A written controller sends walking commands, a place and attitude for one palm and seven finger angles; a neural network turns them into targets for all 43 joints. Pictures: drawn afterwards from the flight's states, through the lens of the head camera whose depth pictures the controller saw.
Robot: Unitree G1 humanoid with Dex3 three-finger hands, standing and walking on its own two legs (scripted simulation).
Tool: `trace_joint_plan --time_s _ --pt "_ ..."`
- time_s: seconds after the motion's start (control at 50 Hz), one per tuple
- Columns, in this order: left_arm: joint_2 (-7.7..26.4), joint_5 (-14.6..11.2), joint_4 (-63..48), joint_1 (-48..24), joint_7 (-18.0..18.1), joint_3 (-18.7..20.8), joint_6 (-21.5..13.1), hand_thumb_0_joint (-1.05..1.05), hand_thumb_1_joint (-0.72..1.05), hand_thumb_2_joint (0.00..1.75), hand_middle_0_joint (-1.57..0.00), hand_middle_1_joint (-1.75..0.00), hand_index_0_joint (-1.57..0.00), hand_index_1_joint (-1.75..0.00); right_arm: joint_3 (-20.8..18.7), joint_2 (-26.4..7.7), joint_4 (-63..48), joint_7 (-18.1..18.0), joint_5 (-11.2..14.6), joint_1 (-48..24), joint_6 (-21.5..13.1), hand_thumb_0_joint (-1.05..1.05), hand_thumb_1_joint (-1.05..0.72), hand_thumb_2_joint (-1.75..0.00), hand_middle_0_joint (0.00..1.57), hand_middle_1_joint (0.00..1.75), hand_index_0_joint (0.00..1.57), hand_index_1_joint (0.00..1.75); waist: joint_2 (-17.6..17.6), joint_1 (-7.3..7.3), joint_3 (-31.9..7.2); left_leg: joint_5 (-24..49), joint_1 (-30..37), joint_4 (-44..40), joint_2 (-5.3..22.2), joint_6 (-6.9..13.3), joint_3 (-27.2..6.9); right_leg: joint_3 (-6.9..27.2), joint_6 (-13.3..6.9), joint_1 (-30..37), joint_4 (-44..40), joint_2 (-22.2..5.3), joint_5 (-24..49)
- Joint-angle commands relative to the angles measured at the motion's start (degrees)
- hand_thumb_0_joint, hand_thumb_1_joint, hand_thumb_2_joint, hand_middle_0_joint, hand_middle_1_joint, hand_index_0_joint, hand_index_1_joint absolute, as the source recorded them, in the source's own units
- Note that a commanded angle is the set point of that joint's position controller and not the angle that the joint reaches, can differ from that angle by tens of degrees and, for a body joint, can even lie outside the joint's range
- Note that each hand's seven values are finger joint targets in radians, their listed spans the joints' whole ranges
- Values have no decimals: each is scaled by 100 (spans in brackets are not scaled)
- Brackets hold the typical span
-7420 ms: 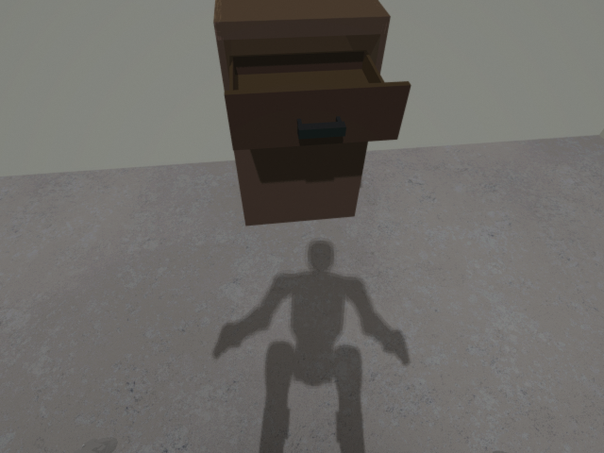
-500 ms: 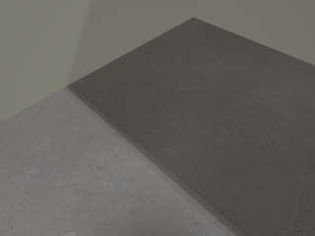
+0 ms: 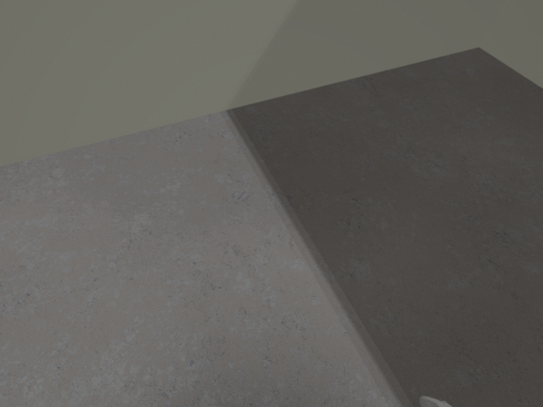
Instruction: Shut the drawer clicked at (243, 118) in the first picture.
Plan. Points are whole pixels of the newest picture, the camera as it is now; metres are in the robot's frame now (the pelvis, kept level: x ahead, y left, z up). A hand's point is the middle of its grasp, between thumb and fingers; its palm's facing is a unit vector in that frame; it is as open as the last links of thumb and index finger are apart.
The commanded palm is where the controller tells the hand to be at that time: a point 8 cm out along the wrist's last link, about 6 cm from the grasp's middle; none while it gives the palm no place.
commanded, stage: turn to face it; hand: left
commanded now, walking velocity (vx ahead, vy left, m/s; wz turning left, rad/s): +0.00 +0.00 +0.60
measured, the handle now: out of the picture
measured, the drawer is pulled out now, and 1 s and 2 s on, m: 0.30 0.30 0.30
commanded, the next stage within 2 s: none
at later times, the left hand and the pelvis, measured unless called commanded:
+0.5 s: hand out of the picture +0.09 +0.22 -0.13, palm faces +0.27 -0.92 -0.29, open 7.4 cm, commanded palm none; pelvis +0.01 -0.02 +0.01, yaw +16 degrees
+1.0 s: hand out of the picture -0.13 +0.21 -0.18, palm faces +0.60 -0.75 -0.26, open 7.4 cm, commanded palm none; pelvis -0.02 +0.02 +0.00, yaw +35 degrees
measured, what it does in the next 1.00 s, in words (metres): steps on the spot, turning left: right foot, then left foot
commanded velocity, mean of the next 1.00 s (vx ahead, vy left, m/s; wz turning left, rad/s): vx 0.00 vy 0.00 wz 0.60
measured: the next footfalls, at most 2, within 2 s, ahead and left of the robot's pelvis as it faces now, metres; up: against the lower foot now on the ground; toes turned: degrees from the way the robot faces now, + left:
right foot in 0.48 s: +0.08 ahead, -0.11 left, +0.00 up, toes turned +15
left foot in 0.96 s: -0.04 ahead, +0.12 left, +0.00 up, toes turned +39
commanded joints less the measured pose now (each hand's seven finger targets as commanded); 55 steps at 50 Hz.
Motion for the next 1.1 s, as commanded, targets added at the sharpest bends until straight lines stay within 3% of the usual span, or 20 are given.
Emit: trace_joint_plan --time_s 0.0,0.08,0.26,0.4,0.42,0.44,0.46,0.48,0.54,0.58,0.8,0.84,0.88,0.9,0.92,0.94,0.96,0.98,1.02,1.08 --pt "630 -6 -775 -665 67 175 17 0 90 90 -20 -30 -20 -30 -374 -1579 -90 -171 5 1305 -214 0 -90 -90 20 30 20 30 1535 -775 -1321 4208 1853 -1068 2263 1395 -2596 1162 195 -2118 2820 346 -1654" --pt "636 -23 -416 -405 -22 248 21 0 90 90 -20 -30 -20 -30 -179 -1021 -405 -245 -16 120 -248 0 -90 -90 20 30 20 30 1136 -199 -694 2607 730 -1347 1185 929 -1614 1355 229 -1772 3007 423 -188" --pt "591 -55 -650 -895 35 197 -1 0 90 90 -20 -30 -20 -30 -228 -1051 -281 -258 -32 625 -225 0 -90 -90 20 30 20 30 1029 -395 -754 2758 1105 -1276 1121 1172 -2412 1490 283 -1633 1746 771 -365" --pt "530 -124 -669 -496 93 165 -84 0 90 90 -20 -30 -20 -30 -284 -1044 -365 -253 -38 363 -158 0 -90 -90 20 30 20 30 1110 -142 -898 2929 261 -793 810 1024 -2875 1412 100 -25 -220 1142 83" --pt "587 -124 -634 -286 105 186 -127 0 90 90 -20 -30 -20 -30 -277 -992 -395 -243 -3 308 -154 0 -90 -90 20 30 20 30 969 -14 -941 2508 -132 -569 661 850 -2806 1402 82 583 -985 1069 648" --pt "825 -90 -606 -81 130 237 -197 0 90 90 -20 -30 -20 -30 -251 -763 -403 -213 49 375 -169 0 -90 -90 20 30 20 30 352 73 -1070 1564 -756 -74 327 522 -2522 1854 -33 1422 -1780 546 1020" --pt "1391 9 -654 -69 183 344 -254 0 90 90 -20 -30 -20 -30 -189 -343 -507 -186 97 583 -178 0 -90 -90 20 30 20 30 -1402 42 -1081 -830 -1924 1249 -536 -11 -1295 3523 -648 2125 -2217 -1139 1590" --pt "1392 -24 -707 -69 171 311 -210 0 90 90 -20 -30 -20 -30 -260 -639 -506 -198 -12 550 -140 0 -90 -90 20 30 20 30 -1105 48 -1009 -1712 -1778 2396 -451 -90 -1055 3600 -1195 1280 -2210 -1779 1618" --pt "807 -49 -813 -814 130 167 -223 0 90 90 -20 -30 -20 -30 -255 -565 -217 -76 -48 531 -6 0 -90 -90 20 30 20 30 -527 -304 -291 -644 -1742 3733 -64 -176 -879 2208 -1031 389 -2091 -776 1555" --pt "683 -30 -798 -750 131 136 -259 0 90 90 -20 -30 -20 -30 -216 -470 -159 -32 -33 603 9 0 -90 -90 20 30 20 30 -663 -304 -346 -370 -1702 3716 8 -273 -687 1661 -932 535 -1942 -598 2274" --pt "1107 43 -390 157 103 242 -169 0 90 90 -20 -30 -20 -30 -34 -359 -376 -9 35 -366 -16 0 -90 -90 20 30 20 30 -1070 162 -564 -816 -1064 1565 32 -268 -20 1021 -1058 1129 -1521 -908 3242" --pt "1185 53 -378 117 100 295 -144 0 90 90 -20 -30 -20 -30 -13 -343 -403 -21 50 -274 -75 0 -90 -90 20 30 20 30 -1114 123 -738 -800 -746 957 -5 -182 92 891 -1021 1196 -1271 -995 3341" --pt "1180 22 -313 111 83 313 -109 0 90 90 -20 -30 -20 -30 -22 -426 -398 -42 33 -38 -127 0 -90 -90 20 30 20 30 -923 -22 -829 -110 -62 -165 -82 -100 206 612 -726 972 -729 -900 3186" --pt "1136 -34 -323 97 65 317 -83 0 90 90 -20 -30 -20 -30 -78 -660 -322 -42 14 326 -177 0 -90 -90 20 30 20 30 -428 -243 -1052 765 870 -984 52 -4 19 431 -454 423 35 -814 2725" --pt "817 -75 -510 134 21 286 -50 0 90 90 -20 -30 -20 -30 -256 -1369 -299 -76 -32 719 -234 0 -90 -90 20 30 20 30 1318 -479 -1345 2434 2048 -1237 1444 607 -1866 177 39 -1156 1422 -64 315" --pt "586 -37 -760 -221 22 154 -31 0 90 90 -20 -30 -20 -30 -348 -1815 -199 -112 21 1113 -193 0 -90 -90 20 30 20 30 2048 -665 -1313 4284 2052 -1217 2398 1303 -2810 640 220 -2018 2373 361 -2009" --pt "693 -11 -781 -514 82 151 48 0 90 90 -20 -30 -20 -30 -318 -1676 -118 -172 22 1224 -197 0 -90 -90 20 30 20 30 1481 -713 -1287 3832 1815 -1172 2327 1367 -2723 1166 167 -2100 2888 307 -1692" --pt "619 -28 -689 -640 82 182 36 0 90 90 -20 -30 -20 -30 -287 -1529 -173 -245 -1 962 -203 0 -90 -90 20 30 20 30 1527 -618 -1079 3376 1539 -1185 1988 1289 -2535 1319 190 -2232 3104 329 -1275" --pt "716 -20 -470 -476 8 226 37 0 90 90 -20 -30 -20 -30 -143 -1141 -358 -259 -8 247 -217 0 -90 -90 20 30 20 30 1198 -261 -587 2808 840 -1360 1317 999 -1841 1396 213 -1925 3174 354 -341" --pt "747 -14 -340 -207 -21 231 40 0 90 90 -20 -30 -20 -30 -115 -1039 -426 -248 21 135 -267 0 -90 -90 20 30 20 30 1084 -146 -712 2674 789 -1455 1012 905 -1606 1359 279 -1651 2961 466 66"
